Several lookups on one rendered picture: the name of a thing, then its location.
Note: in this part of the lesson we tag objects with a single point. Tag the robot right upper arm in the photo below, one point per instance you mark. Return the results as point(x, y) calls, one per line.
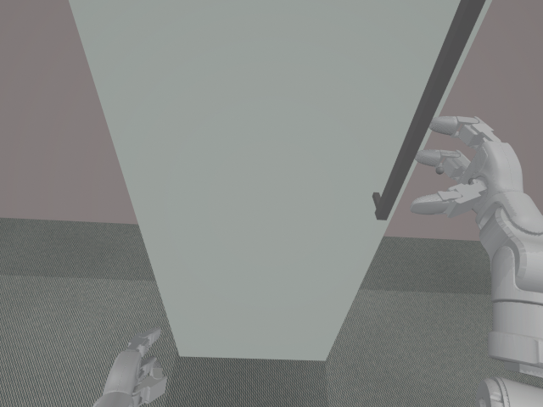
point(502, 392)

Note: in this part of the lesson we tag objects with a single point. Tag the fridge door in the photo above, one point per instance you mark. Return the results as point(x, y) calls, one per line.
point(251, 135)

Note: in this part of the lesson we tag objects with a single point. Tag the robot left hand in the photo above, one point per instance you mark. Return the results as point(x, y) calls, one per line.
point(128, 370)

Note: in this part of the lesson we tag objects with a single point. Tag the right robot forearm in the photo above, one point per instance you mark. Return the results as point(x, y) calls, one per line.
point(511, 231)

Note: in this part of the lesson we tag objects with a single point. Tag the handle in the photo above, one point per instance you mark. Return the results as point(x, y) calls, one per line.
point(456, 39)

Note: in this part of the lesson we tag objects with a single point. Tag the robot right hand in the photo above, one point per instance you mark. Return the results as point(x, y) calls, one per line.
point(495, 167)

